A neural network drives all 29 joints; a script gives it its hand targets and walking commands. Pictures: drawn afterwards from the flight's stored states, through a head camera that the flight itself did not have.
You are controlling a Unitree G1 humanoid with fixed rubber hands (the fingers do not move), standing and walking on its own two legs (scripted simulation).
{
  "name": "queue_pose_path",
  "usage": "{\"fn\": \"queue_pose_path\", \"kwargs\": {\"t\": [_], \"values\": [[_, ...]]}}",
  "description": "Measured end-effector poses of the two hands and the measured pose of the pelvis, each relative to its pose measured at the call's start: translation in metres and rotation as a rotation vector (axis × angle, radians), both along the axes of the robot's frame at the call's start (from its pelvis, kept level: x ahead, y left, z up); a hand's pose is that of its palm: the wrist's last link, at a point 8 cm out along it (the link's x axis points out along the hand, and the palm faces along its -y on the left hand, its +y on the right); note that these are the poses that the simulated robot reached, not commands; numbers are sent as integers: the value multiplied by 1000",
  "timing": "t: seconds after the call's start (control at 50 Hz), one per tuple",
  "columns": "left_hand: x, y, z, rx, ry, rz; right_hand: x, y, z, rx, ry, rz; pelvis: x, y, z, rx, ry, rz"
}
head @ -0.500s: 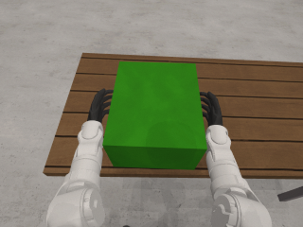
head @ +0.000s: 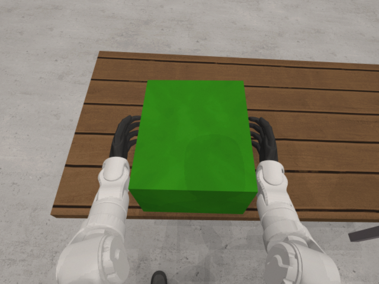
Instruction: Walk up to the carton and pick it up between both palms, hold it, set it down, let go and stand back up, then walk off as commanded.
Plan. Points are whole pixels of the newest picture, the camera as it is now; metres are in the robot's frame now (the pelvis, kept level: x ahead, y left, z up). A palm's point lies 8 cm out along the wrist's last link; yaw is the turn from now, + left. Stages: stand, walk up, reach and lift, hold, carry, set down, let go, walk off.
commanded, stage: set down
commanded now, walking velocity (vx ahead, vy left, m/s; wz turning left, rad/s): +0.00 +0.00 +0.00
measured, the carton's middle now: (194, 145) +0.42 +0.01 -0.02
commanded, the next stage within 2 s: none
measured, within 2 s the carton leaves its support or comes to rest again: rests again in 1.26 s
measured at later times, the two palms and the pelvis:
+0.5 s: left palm (119, 159) +0.38 +0.18 -0.03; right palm (259, 162) +0.38 -0.14 -0.01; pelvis +0.00 +0.01 +0.00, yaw +0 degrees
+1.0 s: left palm (120, 160) +0.38 +0.18 -0.04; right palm (257, 165) +0.38 -0.14 -0.02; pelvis +0.00 +0.02 -0.01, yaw -1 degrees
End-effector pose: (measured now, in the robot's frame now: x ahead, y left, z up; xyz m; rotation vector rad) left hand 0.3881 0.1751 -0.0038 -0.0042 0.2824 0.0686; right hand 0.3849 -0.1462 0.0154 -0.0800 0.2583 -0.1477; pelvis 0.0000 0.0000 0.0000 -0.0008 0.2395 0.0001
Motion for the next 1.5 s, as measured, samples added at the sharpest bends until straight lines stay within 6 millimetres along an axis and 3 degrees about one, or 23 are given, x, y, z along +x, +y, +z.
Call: {"fn": "queue_pose_path", "kwargs": {"t": [0.58, 1.5], "values": [[-6, 7, -33, 2, 32, 6, -7, 8, -32, -14, 34, 1, -3, 14, -5, -18, 109, -2], [4, 9, -44, 14, 1, 15, -1, 8, -50, -54, 33, 17, -4, 23, -11, -30, 182, -6]]}}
